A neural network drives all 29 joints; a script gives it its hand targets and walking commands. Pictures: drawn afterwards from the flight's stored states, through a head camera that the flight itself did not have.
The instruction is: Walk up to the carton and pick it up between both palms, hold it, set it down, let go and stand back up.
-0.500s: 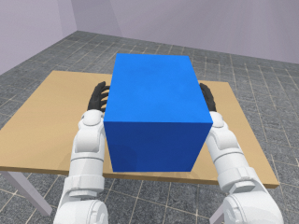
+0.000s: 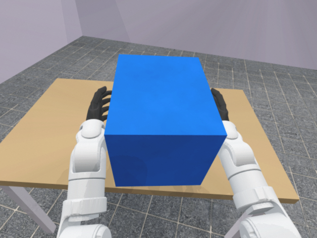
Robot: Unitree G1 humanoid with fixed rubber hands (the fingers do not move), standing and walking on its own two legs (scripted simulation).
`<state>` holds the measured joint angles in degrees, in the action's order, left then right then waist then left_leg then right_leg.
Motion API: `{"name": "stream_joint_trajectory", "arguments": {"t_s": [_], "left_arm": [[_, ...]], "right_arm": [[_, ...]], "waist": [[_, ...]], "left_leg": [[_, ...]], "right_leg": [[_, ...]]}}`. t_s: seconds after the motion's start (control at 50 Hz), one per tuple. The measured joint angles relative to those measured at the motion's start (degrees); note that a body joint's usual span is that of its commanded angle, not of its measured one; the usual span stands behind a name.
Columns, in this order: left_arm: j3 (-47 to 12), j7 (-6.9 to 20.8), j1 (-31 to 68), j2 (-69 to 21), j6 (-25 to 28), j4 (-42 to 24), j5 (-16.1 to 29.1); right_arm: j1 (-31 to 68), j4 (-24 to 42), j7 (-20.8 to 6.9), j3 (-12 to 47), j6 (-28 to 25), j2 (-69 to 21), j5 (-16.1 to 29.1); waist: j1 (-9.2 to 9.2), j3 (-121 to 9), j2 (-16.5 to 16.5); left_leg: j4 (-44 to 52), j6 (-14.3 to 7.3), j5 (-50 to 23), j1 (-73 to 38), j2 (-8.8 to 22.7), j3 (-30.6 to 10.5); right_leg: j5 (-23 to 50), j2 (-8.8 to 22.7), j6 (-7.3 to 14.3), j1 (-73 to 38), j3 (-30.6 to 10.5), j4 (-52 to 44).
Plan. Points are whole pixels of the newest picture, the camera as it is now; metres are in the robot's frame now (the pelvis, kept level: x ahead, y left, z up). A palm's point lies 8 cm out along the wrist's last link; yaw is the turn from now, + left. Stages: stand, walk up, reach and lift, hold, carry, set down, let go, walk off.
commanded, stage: hold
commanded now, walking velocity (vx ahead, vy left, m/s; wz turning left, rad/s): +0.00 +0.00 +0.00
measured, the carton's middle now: (159, 118) +0.38 -0.01 +0.16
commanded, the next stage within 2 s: none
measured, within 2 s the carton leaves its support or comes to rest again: neither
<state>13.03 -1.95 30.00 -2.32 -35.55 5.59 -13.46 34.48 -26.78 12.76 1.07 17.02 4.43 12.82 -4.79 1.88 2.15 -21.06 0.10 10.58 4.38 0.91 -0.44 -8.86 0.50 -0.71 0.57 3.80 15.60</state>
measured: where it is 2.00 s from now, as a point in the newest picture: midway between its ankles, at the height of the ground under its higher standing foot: outside the picture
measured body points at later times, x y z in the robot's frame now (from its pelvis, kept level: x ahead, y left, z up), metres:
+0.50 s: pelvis -0.01 -0.01 +0.00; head -0.05 +0.01 +0.45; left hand +0.37 +0.16 +0.19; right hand +0.38 -0.15 +0.18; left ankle +0.02 +0.11 -0.75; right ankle +0.00 -0.13 -0.75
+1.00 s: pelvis -0.01 +0.00 +0.00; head -0.04 +0.02 +0.45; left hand +0.37 +0.15 +0.18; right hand +0.38 -0.15 +0.18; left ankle +0.02 +0.11 -0.75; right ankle +0.00 -0.13 -0.75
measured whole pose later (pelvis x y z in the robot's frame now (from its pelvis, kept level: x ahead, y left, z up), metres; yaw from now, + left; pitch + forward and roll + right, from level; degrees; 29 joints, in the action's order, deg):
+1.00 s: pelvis -0.01 +0.00 +0.00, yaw +0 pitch -7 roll -1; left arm 15.4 -0.3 32.8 -2.3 -38.0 6.4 -14.6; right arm 37.4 -28.6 12.9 0.4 18.7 4.0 12.2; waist -3.7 2.1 2.5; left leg -21.0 0.4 10.1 3.8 1.1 -0.8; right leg -8.7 0.3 -0.4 0.1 4.1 15.9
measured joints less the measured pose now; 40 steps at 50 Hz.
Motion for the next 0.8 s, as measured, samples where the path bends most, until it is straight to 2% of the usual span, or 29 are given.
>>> {"name": "stream_joint_trajectory", "arguments": {"t_s": [0.06,0.2,0.3,0.42,0.62,0.8], "left_arm": [[0.2,-0.1,0.0,-0.3,-0.2,-0.9,-0.1],[1.8,0.8,1.4,-0.7,-1.7,0.9,-1.2],[1.8,0.9,0.9,-0.5,-1.4,-0.5,-0.6],[4.2,1.8,4.7,-0.6,-2.6,3.8,-1.6],[4.4,2.5,5.6,0.6,-1.7,5.0,-1.2],[3.0,2.3,3.7,0.3,-1.8,2.7,-1.4]], "right_arm": [[0.1,0.9,0.2,0.3,0.4,0.3,-0.1],[1.8,-1.7,-0.3,-0.8,1.8,-0.2,-0.4],[1.8,0.0,0.2,-0.2,1.9,-0.2,-0.3],[4.4,-4.6,-0.7,-2.0,2.4,-0.9,-2.4],[5.8,-5.5,-0.4,-2.9,1.9,-1.7,-2.9],[3.7,-3.3,0.0,-1.3,1.5,-0.8,-1.1]], "waist": [[-0.04,0.1,-0.1],[0.32,0.3,0.1],[0.27,0.3,-0.2],[2.22,-0.4,0.1],[1.2,-0.4,0.6],[0.66,-0.1,0.7]], "left_leg": [[0.0,0.0,0.0,-0.3,0.1,0.0],[1.0,0.1,-0.7,-1.5,0.1,0.3],[0.7,0.3,-0.8,-1.4,0.1,0.0],[1.6,0.2,-1.6,-1.2,0.2,0.4],[1.3,0.4,-1.6,-0.5,0.0,-1.0],[0.2,0.3,-0.7,-0.5,0.0,-0.7]], "right_leg": [[0.1,-0.1,0.0,-0.4,-0.1,-0.1],[0.2,-0.1,0.2,-0.8,-0.3,0.2],[0.2,-0.1,0.3,-0.8,0.0,0.5],[0.3,-0.2,0.6,0.2,-0.5,0.9],[0.4,0.0,0.6,-0.1,0.9,0.3],[0.1,-0.1,0.4,-0.5,0.7,0.4]]}}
